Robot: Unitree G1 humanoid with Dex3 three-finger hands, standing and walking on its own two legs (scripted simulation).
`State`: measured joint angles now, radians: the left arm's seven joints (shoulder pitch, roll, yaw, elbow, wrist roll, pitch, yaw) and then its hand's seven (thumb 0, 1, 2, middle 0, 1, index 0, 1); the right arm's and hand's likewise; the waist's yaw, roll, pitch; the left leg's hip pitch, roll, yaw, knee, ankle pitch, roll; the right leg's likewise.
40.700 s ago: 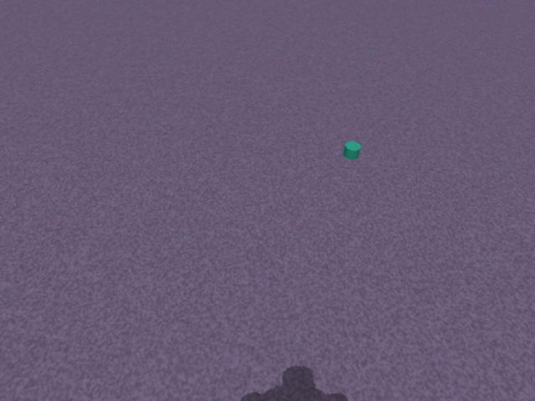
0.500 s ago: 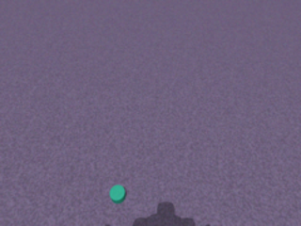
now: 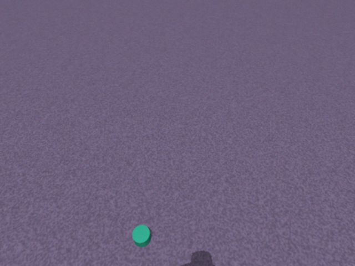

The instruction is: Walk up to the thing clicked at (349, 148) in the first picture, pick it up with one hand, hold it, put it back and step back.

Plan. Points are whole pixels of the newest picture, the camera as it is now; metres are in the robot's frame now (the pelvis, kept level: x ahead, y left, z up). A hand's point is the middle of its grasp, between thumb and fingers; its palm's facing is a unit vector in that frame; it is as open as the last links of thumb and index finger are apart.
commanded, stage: stand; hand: left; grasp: from above
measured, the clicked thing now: (141, 236) +0.46 +0.22 -0.74
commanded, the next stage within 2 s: step back in 1.60 s
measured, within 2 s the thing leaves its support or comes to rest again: neither
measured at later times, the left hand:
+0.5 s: hand out of the picture +0.07 +0.22 -0.16, palm faces +0.02 -0.94 -0.33, open 7.4 cm
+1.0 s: hand out of the picture +0.08 +0.22 -0.16, palm faces +0.00 -0.94 -0.34, open 7.4 cm
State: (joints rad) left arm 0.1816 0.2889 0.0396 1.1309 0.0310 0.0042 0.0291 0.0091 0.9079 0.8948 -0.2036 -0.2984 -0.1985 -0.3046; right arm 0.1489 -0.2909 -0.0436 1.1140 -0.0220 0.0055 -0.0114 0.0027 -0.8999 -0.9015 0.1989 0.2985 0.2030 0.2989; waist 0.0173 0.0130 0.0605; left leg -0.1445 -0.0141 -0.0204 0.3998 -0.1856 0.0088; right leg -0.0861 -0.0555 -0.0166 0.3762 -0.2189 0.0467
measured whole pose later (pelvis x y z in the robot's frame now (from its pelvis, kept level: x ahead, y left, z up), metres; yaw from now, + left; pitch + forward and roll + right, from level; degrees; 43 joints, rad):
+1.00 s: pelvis +0.01 -0.02 +0.00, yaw -1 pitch -3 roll +0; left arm 0.11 0.32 0.03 1.14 0.01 -0.01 0.01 0.01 0.91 0.89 -0.20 -0.30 -0.20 -0.30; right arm 0.12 -0.33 -0.01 1.15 -0.01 -0.01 0.00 0.00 -0.90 -0.90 0.20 0.30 0.20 0.30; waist 0.00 0.01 0.06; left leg -0.12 0.02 -0.02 0.34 -0.17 -0.02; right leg -0.07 -0.02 -0.02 0.33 -0.20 0.02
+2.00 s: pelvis -0.04 +0.02 -0.02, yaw +0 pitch -1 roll -1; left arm 0.00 0.41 0.07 0.91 0.00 0.06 0.04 0.01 0.91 0.89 -0.20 -0.30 -0.20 -0.30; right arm 0.13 -0.37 -0.05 0.98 -0.02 0.03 0.01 0.00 -0.90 -0.90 0.20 0.30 0.20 0.30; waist -0.02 -0.04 0.20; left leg -0.31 -0.03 -0.02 0.66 -0.33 0.05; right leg -0.44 0.08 0.16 1.01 -0.56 -0.03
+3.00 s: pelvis -0.31 +0.02 -0.02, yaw -6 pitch -3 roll -1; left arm 0.18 0.40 0.09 0.84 0.01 0.06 0.01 0.01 0.91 0.89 -0.20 -0.30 -0.20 -0.30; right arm 0.10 -0.37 -0.04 0.80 -0.03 0.02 -0.01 0.00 -0.90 -0.90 0.20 0.30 0.21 0.30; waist 0.02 -0.02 0.19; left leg -0.39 0.04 0.03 0.61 -0.17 0.02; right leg -0.29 0.04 0.09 0.88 -0.49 0.02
